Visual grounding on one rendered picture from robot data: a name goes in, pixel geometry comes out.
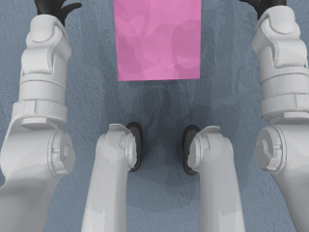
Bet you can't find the robot left foot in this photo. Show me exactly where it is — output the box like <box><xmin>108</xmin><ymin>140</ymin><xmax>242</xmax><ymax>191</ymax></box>
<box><xmin>126</xmin><ymin>122</ymin><xmax>143</xmax><ymax>172</ymax></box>

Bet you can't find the robot right forearm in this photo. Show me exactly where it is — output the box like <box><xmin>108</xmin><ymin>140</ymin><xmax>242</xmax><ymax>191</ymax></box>
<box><xmin>252</xmin><ymin>5</ymin><xmax>309</xmax><ymax>126</ymax></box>

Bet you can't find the robot left forearm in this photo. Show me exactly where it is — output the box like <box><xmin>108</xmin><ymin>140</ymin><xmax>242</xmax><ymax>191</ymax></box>
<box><xmin>0</xmin><ymin>14</ymin><xmax>72</xmax><ymax>176</ymax></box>

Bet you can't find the robot right hand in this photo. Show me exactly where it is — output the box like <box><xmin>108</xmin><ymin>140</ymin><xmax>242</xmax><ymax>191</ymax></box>
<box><xmin>239</xmin><ymin>0</ymin><xmax>287</xmax><ymax>20</ymax></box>

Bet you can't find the left robot upper arm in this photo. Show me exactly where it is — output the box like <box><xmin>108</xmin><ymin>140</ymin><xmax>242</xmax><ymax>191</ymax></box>
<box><xmin>0</xmin><ymin>129</ymin><xmax>75</xmax><ymax>232</ymax></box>

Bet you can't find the robot left thigh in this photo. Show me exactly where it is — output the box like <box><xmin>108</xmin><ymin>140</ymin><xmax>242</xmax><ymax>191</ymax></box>
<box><xmin>81</xmin><ymin>130</ymin><xmax>136</xmax><ymax>232</ymax></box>

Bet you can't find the robot left hand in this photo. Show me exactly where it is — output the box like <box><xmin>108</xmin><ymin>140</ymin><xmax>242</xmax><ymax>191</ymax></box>
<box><xmin>34</xmin><ymin>0</ymin><xmax>82</xmax><ymax>27</ymax></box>

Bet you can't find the right robot upper arm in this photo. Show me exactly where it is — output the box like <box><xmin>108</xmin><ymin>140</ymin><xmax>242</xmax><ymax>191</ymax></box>
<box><xmin>254</xmin><ymin>124</ymin><xmax>309</xmax><ymax>232</ymax></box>

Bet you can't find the carton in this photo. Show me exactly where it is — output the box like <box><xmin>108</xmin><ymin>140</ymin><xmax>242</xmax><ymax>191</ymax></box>
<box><xmin>113</xmin><ymin>0</ymin><xmax>202</xmax><ymax>81</ymax></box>

